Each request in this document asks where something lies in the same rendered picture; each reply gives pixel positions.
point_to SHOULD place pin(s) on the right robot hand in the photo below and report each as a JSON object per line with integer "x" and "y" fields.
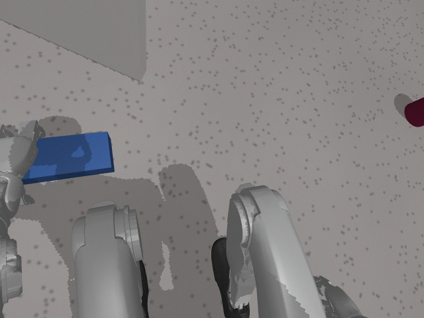
{"x": 338, "y": 303}

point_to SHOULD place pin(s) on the left robot arm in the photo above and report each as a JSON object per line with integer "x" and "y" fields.
{"x": 10, "y": 262}

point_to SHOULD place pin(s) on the left robot hand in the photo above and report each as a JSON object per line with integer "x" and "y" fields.
{"x": 18, "y": 153}

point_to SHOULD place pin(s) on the right robot foot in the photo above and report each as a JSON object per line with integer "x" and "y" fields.
{"x": 221, "y": 273}

